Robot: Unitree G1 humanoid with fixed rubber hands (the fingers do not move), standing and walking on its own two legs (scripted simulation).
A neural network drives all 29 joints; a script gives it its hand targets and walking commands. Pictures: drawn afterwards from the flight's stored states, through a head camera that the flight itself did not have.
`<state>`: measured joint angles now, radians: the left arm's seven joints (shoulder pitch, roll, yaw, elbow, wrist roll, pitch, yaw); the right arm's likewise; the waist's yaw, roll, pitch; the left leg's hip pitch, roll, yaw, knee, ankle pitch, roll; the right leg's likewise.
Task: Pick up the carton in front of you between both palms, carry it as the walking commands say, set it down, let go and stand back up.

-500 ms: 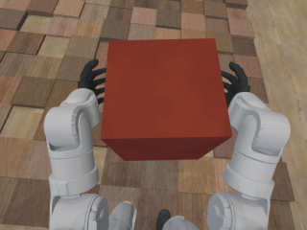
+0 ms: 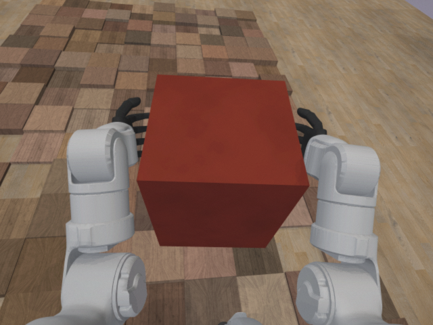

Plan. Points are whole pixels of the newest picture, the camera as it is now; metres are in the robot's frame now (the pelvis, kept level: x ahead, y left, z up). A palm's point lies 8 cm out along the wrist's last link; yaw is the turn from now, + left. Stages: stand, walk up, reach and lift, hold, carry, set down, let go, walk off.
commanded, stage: carry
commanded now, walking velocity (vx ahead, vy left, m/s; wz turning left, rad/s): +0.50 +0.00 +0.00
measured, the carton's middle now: (217, 170) +0.39 -0.02 +0.10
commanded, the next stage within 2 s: none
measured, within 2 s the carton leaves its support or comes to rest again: neither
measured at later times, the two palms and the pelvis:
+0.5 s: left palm (126, 97) +0.62 +0.17 +0.07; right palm (249, 98) +0.64 -0.12 +0.08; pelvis +0.35 +0.01 -0.01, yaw +1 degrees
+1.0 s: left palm (153, 5) +0.96 +0.13 +0.15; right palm (252, 12) +0.96 -0.17 +0.16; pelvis +0.66 -0.01 -0.01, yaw -1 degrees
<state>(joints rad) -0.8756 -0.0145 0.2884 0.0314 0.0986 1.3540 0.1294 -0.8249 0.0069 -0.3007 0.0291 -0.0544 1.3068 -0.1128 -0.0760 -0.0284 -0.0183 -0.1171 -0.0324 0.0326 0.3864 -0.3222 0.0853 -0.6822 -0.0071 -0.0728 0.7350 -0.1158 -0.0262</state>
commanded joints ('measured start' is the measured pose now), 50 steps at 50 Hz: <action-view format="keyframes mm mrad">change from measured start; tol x32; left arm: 1 -630 -995 -610 -16 -340 -38 -159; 25 284 -1042 -892 -490 -411 -162 -322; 50 -201 -676 -726 -227 -428 -39 -219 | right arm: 1 -800 1034 671 -98 490 2 241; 30 291 1026 897 -462 302 -133 245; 50 -343 763 766 -220 417 15 198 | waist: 1 9 170 -389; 7 141 -251 -558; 26 79 -139 -440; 29 43 340 -543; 47 99 118 -262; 50 126 -342 -411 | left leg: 1 243 179 -79 40 922 27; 4 117 160 20 288 860 -26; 7 -494 -58 -24 844 -239 -108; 22 -557 42 96 246 184 -103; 26 18 -26 189 63 257 -43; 28 527 369 -474 28 408 196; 44 4 273 -14 -141 191 32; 50 -560 -36 31 812 -241 -72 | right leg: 1 158 71 -81 -205 168 -35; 5 715 -7 -17 -379 326 -31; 7 1122 -377 504 -264 640 -294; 11 921 -310 405 -415 317 -188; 25 808 -159 -25 -266 751 -62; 30 -76 2 103 593 -415 -4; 47 470 4 -142 -211 -88 -14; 50 823 -373 648 -450 -264 -197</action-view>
